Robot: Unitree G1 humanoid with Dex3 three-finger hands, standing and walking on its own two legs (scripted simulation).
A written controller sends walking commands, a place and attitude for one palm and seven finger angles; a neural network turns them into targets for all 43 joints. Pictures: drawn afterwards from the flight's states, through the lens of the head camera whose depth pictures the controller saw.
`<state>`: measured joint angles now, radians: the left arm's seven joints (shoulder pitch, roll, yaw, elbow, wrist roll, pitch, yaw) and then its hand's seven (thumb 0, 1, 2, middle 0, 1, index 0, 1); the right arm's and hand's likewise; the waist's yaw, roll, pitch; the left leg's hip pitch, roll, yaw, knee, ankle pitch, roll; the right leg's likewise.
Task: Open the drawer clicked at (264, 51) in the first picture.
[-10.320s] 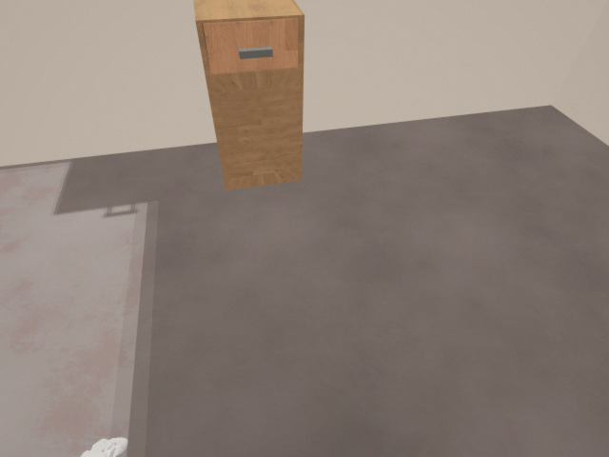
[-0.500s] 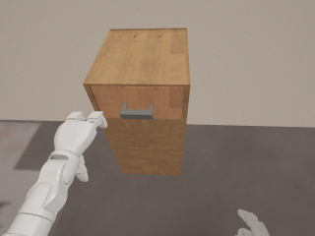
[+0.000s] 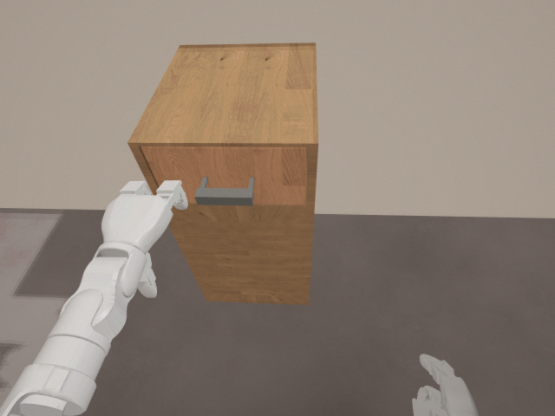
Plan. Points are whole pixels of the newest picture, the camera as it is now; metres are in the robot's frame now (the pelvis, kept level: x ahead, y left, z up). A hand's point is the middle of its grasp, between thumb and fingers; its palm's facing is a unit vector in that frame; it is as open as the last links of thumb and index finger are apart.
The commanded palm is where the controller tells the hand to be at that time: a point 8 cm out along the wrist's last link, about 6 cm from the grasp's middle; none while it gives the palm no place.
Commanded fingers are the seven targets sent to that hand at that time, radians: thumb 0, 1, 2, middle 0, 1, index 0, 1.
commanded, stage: move the hooked fingers above the handle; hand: left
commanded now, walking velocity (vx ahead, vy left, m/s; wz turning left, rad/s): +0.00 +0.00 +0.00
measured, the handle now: (226, 189) +0.57 +0.19 -0.07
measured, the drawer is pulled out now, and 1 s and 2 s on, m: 0.00 0.00 0.00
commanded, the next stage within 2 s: none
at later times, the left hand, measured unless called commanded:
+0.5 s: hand (181, 207) +0.42 +0.22 +0.03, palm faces +0.03 -0.01 -1.00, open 13.9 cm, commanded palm +0.40 +0.23 +0.08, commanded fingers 0.00 -0.50 0.30 -0.30 -1.20 -0.30 -1.20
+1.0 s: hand (199, 196) +0.48 +0.21 +0.01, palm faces -0.02 +0.05 -1.00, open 13.9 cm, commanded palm +0.46 +0.20 +0.05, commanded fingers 0.00 -0.50 0.30 -0.30 -1.20 -0.30 -1.20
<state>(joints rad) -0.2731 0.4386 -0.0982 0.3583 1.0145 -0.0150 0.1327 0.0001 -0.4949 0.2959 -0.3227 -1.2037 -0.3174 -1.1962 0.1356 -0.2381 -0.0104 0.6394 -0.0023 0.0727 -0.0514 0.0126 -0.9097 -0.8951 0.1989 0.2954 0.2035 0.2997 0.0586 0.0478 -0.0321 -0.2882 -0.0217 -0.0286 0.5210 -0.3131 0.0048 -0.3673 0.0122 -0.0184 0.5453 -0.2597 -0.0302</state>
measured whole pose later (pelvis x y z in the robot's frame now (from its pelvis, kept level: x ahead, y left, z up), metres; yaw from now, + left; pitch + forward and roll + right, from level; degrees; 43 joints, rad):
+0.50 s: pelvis +0.00 +0.01 -0.01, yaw -1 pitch +11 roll +0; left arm -0.55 0.41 -0.07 0.75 1.08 -0.04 0.30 0.00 -0.49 0.30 -0.32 -1.20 -0.32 -1.20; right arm 0.27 -0.26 -0.07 0.70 0.00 0.07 -0.03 0.01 -0.91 -0.90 0.20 0.30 0.20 0.30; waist -0.02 0.05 -0.09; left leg -0.47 -0.03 0.00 0.64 -0.36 0.02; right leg -0.55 0.01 0.01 0.64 -0.29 -0.02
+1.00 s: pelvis -0.01 +0.02 -0.02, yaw -2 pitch +17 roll +0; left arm -0.84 0.38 -0.09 1.13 1.11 0.09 0.41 0.00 -0.49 0.30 -0.32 -1.20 -0.31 -1.20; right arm 0.32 -0.25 -0.06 0.72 -0.02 0.07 0.01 0.01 -0.91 -0.89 0.20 0.30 0.20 0.30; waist -0.10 0.05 -0.12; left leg -0.64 -0.03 0.01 0.73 -0.38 0.03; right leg -0.71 0.01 0.02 0.71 -0.29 0.00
